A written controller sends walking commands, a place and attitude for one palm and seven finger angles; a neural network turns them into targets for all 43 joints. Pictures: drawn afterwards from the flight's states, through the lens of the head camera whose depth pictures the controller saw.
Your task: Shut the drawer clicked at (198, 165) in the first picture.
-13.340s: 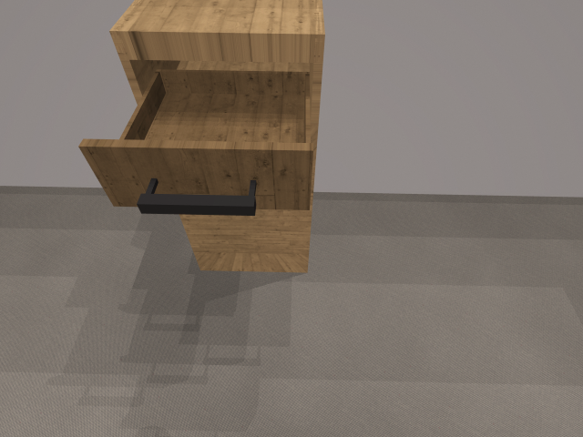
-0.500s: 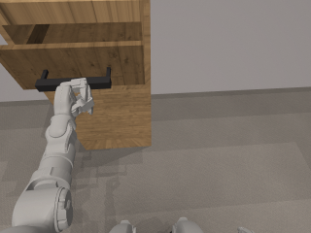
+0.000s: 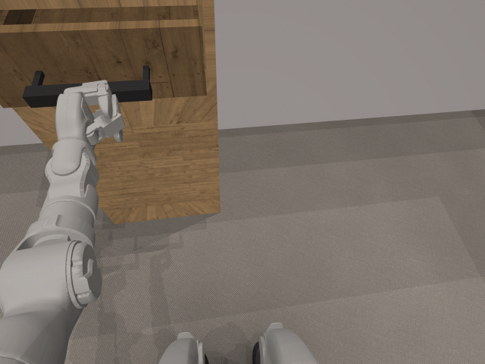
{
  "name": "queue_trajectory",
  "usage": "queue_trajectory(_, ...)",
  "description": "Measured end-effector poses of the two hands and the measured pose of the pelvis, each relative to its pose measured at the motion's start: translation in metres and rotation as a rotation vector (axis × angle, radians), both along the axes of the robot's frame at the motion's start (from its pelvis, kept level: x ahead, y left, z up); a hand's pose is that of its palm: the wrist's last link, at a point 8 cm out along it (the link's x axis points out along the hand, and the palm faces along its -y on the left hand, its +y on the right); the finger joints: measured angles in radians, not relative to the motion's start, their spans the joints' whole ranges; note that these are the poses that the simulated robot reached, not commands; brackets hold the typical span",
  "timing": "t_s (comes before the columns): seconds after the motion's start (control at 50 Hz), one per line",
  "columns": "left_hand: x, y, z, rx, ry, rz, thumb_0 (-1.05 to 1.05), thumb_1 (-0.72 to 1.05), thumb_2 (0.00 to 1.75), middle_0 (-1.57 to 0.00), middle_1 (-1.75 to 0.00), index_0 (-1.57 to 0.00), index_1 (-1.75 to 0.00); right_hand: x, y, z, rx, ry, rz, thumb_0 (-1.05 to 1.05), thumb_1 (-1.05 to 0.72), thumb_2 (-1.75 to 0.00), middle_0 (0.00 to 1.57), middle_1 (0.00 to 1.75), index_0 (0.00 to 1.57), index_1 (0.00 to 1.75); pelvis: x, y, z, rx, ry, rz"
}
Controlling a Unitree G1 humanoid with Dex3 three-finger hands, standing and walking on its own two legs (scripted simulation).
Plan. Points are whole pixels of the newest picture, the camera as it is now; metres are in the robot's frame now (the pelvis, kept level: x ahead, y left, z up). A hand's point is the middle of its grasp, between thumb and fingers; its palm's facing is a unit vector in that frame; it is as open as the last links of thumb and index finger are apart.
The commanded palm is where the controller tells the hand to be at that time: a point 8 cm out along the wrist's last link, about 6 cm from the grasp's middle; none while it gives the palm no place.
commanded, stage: push the drawer shut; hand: left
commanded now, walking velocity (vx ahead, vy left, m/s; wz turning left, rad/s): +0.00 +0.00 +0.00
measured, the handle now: (92, 83) +0.58 +0.22 +0.09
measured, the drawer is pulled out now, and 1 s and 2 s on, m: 0.05 0.00 0.00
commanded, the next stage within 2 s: pull the fist back off the drawer in 0.58 s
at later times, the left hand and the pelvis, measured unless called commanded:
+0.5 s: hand (117, 94) +0.55 +0.17 +0.08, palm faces +0.06 -1.00 -0.03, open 2.8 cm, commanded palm +0.56 +0.22 +0.09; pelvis +0.01 +0.01 -0.01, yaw +0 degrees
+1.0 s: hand (116, 93) +0.55 +0.17 +0.08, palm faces +0.06 -1.00 -0.03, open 2.9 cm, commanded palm +0.53 +0.21 +0.09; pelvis -0.01 +0.01 -0.01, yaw +0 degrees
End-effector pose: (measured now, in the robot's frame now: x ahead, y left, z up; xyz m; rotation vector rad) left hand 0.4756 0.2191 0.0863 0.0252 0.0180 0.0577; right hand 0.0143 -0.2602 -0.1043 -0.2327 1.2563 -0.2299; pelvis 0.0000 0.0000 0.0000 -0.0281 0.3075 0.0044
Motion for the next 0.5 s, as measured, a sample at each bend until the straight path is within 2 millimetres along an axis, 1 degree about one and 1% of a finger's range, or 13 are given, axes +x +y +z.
queue_trajectory(0.34,0.050,-0.001,0.002,-0.002,0.020,0.008,0.00,0.78,0.90,-1.40,-1.60,-1.40,-1.60,-0.041,0.009,0.003,-0.011,0.145,-0.044,0.00,-0.90,-0.90,0.20,0.30,0.20,0.30,0.004,0.006,-0.006,-0.017,0.071,-0.004)
queue_trajectory(0.5,0.054,0.007,-0.001,0.001,0.026,0.003,-0.05,0.68,0.93,-1.39,-1.60,-1.40,-1.60,-0.051,0.015,0.004,-0.007,0.198,-0.038,0.00,-0.90,-0.90,0.20,0.30,0.20,0.30,0.005,0.008,-0.008,-0.028,0.086,0.008)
